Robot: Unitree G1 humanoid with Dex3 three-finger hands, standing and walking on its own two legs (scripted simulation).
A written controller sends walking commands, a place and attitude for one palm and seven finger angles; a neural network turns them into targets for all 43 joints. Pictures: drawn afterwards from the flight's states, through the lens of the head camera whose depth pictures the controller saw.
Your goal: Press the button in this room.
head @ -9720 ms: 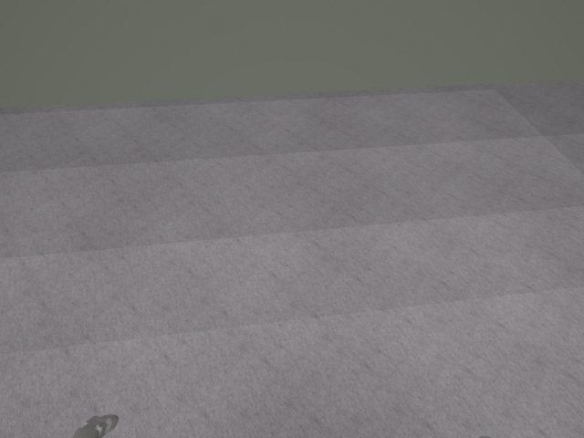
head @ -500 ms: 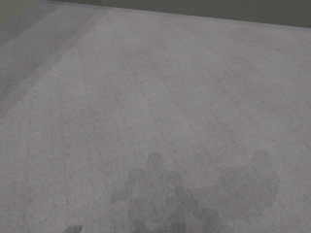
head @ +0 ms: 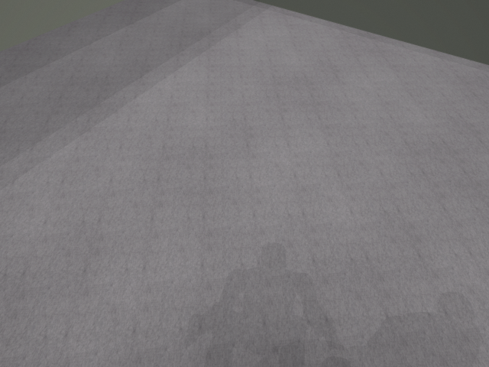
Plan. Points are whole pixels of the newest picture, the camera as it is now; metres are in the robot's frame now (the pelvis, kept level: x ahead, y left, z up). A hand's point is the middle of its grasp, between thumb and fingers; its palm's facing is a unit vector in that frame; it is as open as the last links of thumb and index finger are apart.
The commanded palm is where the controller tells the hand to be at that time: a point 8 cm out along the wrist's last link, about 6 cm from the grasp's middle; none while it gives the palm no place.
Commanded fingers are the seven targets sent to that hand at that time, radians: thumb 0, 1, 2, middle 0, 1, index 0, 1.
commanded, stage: turn or walk to find it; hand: left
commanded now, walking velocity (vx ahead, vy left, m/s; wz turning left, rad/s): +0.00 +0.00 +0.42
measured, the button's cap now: out of the picture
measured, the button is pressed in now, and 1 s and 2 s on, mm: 0 0 0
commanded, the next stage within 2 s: none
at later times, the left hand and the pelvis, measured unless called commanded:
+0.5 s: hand out of the picture +0.04 +0.19 -0.14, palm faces +0.20 -0.94 -0.29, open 7.3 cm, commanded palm none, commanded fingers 0.00 0.90 0.90 -0.20 -0.30 -0.20 -0.30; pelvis -0.03 -0.03 +0.00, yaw +11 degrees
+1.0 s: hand out of the picture -0.15 +0.20 -0.18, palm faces +0.46 -0.86 -0.23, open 7.3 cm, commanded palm none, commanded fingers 0.00 0.90 0.90 -0.20 -0.30 -0.20 -0.30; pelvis -0.08 +0.00 +0.00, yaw +23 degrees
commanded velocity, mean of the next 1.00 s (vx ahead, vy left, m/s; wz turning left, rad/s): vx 0.00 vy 0.00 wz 0.42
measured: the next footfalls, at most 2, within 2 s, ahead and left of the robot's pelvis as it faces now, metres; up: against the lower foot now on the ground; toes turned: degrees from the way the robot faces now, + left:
right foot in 0.44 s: +0.03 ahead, -0.12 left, +0.00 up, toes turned +5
left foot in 0.92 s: -0.09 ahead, +0.10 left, +0.00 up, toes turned +27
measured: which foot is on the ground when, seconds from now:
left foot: down 0.00-0.44, up 0.46-0.90, down 0.92-1.00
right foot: down 0.00-0.00, up 0.02-0.42, down 0.44-0.92, up 0.94-1.00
